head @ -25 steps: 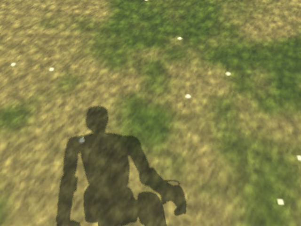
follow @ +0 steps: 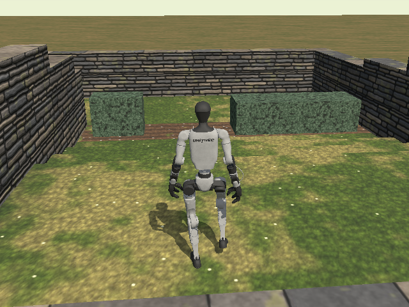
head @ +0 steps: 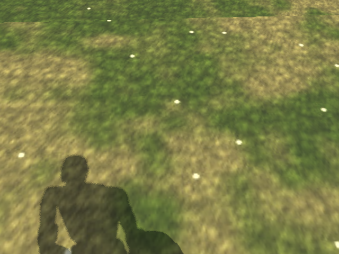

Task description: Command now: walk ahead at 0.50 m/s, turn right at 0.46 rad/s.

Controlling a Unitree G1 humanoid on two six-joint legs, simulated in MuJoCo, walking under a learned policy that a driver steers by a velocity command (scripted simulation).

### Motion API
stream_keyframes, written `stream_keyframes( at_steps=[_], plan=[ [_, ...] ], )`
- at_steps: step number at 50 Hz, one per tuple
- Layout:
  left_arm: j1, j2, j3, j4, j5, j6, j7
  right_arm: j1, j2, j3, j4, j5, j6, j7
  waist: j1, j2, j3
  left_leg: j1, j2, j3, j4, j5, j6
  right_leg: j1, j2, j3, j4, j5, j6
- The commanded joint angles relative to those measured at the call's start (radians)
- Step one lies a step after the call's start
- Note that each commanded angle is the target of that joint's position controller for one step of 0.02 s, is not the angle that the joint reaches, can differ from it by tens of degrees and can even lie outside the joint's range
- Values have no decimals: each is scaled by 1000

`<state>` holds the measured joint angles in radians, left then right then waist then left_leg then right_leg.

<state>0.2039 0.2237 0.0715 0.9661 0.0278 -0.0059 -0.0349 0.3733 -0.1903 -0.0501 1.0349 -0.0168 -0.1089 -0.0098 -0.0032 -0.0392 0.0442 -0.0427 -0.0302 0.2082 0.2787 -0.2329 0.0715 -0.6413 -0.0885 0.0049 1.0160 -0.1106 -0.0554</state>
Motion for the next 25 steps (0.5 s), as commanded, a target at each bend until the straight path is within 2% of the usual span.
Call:
stream_keyframes(
  at_steps=[1, 5, 7, 9, 10, 11, 12, 13, 14, 15, 16, 17, 18, 19, 22, 25],
  plan=[
    [-73, -5, -8, -73, -1, -6, -11, 6, -95, -12, -46, 0, -16, -7, 8, 104, 60, -35, 256, -84, -128, 344, 59, -37, 0, -35, -138, 102, 8],
    [-190, -9, -21, -128, 5, -11, -18, 72, -123, -17, -25, 0, -14, -17, -30, 113, 75, 54, 286, -24, -104, 448, 62, 10, 28, -122, -323, 89, -24],
    [-195, 4, -19, -141, 7, -15, -20, 88, -135, -21, -18, -4, -4, -23, -24, 120, 72, 124, 303, 6, -47, 609, 59, 33, 50, -149, -365, 18, -56],
    [-116, 20, -11, -124, 13, -21, -13, 66, -156, -28, -23, -7, 9, -31, 16, 142, 28, 162, 301, 44, 118, 978, 45, 128, 118, -192, -384, -73, -95],
    [-28, 34, -3, -99, 14, -27, -8, 54, -169, -33, -27, -8, 19, -35, 50, 150, -21, 165, 295, 51, 260, 1072, 37, 211, 156, -201, -408, -91, -116],
    [87, 55, 10, -64, 18, -40, -1, 45, -178, -36, -35, -3, 27, -34, 92, 144, -92, 125, 288, 52, 452, 1012, 18, 349, 183, -187, -482, -41, -138],
    [189, 110, 31, -40, 29, -54, 9, 16, -183, -38, -56, 14, 28, -28, 159, 89, -163, -35, 251, 60, 721, 721, -25, 559, 125, -90, -583, 125, -177],
    [160, 250, 62, -59, 34, -54, 18, 86, -56, -16, -121, 29, 27, -14, 63, -159, -270, -464, 74, 41, 1098, -325, -84, 916, -230, 342, -481, 701, -320],
    [227, 280, 74, -71, -12, -35, 22, 44, -135, -28, -146, 27, 31, -15, 110, -48, -405, -541, 8, -177, 1242, -370, -92, 953, -305, 552, -555, 837, -424],
    [148, 255, 65, -84, -20, -26, 34, -30, -120, -22, -169, 28, 27, -16, 85, -5, -284, -604, 71, -226, 1221, -260, -86, 848, -281, 415, -590, 819, -395],
    [81, 184, 48, -95, -28, -22, 39, -64, -116, -19, -176, 21, 21, -18, 62, 32, -164, -604, 99, -225, 1135, -190, -84, 713, -229, 338, -630, 757, -343],
    [28, 125, 30, -102, -31, -22, 44, -55, -116, -22, -160, 7, 30, -19, 22, 65, -104, -565, 121, -226, 1056, -159, -83, 617, -178, 256, -666, 714, -286],
    [3, 82, 14, -107, -36, -24, 50, -20, -111, -23, -150, -12, 51, -16, -8, 59, -93, -496, 127, -225, 998, -145, -87, 536, -144, 196, -694, 702, -259],
    [0, 62, 2, -104, -30, -33, 51, 14, -95, -22, -134, -19, 73, -14, -27, 55, -102, -432, 124, -223, 951, -137, -87, 489, -131, 153, -708, 716, -236],
    [37, 76, -12, -72, -7, -64, 48, 58, -57, -13, -103, -7, 105, -4, -48, 32, -125, -343, 102, -219, 817, -73, -86, 452, -103, 55, -731, 817, -189],
    [36, 84, -26, -56, -5, -66, 54, 9, -70, -12, -99, -2, 118, -2, -38, -29, -109, -340, 86, -236, 671, -5, -78, 477, -81, -20, -737, 771, -111]
  ],
)
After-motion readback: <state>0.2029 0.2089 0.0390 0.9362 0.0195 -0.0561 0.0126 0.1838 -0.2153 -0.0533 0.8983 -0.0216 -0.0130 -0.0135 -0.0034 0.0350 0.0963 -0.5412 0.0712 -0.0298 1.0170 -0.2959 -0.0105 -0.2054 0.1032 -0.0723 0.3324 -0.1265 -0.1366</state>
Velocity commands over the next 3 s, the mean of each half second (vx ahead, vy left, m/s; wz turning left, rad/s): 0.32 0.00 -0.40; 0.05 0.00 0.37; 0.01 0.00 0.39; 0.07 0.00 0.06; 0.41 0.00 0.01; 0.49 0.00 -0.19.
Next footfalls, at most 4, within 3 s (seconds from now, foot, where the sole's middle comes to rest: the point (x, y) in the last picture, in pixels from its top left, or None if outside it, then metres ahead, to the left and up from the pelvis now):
0.24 right None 0.27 -0.11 -0.78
0.88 left None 0.27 0.07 -0.78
1.42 right None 0.30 -0.13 -0.78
1.72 left None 0.20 0.07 -0.78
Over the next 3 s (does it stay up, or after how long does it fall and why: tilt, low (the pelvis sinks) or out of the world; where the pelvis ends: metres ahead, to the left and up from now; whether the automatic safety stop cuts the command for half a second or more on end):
stays up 0.68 0.07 -0.01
